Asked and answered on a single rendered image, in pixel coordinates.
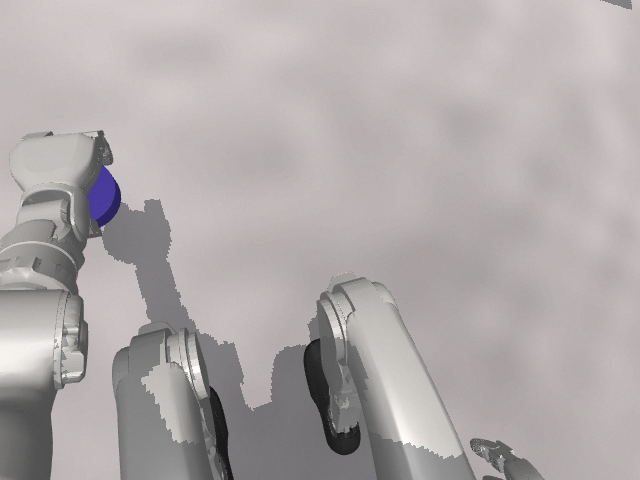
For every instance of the right robot hand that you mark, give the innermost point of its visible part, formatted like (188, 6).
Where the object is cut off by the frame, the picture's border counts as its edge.
(504, 460)

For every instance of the left robot foot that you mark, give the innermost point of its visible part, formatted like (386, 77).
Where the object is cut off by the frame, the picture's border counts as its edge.
(221, 434)

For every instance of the left robot hand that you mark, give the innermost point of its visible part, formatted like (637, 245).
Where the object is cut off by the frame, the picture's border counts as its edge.
(72, 159)

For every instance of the left robot arm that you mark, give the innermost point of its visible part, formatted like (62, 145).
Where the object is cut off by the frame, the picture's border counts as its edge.
(43, 334)

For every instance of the right robot foot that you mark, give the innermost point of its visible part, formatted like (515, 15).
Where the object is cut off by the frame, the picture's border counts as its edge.
(341, 443)

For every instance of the tin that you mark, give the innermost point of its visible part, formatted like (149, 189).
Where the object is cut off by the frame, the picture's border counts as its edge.
(104, 198)

